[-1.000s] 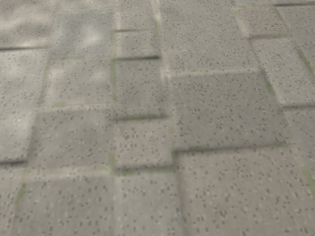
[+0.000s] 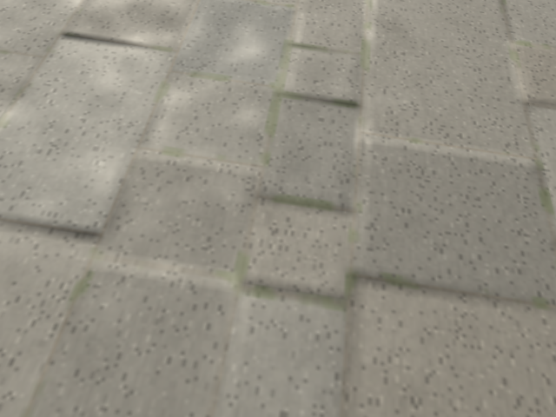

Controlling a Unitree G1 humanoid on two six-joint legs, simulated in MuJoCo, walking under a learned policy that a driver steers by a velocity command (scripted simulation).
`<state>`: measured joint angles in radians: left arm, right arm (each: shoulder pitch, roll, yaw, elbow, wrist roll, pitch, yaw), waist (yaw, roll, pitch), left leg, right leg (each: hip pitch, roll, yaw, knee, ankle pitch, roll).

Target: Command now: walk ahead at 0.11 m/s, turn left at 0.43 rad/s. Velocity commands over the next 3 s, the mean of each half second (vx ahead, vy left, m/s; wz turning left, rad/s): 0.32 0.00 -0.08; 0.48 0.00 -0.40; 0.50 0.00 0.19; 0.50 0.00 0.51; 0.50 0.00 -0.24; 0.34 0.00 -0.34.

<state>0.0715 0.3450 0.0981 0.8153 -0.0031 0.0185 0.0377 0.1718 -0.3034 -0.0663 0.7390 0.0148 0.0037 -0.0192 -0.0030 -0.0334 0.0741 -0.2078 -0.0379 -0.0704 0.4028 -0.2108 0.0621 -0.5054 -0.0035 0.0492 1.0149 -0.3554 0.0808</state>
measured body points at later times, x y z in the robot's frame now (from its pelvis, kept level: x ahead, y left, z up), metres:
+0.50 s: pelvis +0.15 -0.07 +0.00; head +0.17 -0.09 +0.45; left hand +0.20 +0.21 -0.11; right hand +0.28 -0.35 -0.11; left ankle +0.19 +0.09 -0.68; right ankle +0.09 -0.15 -0.75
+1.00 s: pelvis +0.42 -0.08 +0.00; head +0.45 -0.08 +0.45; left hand +0.66 +0.13 -0.10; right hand +0.39 -0.36 -0.12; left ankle +0.46 +0.03 -0.75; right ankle +0.43 -0.23 -0.68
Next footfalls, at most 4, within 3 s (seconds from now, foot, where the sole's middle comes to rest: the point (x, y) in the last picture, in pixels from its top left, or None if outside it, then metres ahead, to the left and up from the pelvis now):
0.30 right None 0.13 -0.15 -0.79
0.76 left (259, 391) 0.50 0.02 -0.78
1.22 right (392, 335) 0.65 -0.32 -0.78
1.76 left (311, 229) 0.97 -0.13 -0.78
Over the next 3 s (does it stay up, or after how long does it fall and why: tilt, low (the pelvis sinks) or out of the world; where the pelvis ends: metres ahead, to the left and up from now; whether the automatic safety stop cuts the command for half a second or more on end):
stays up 1.47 -0.20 -0.01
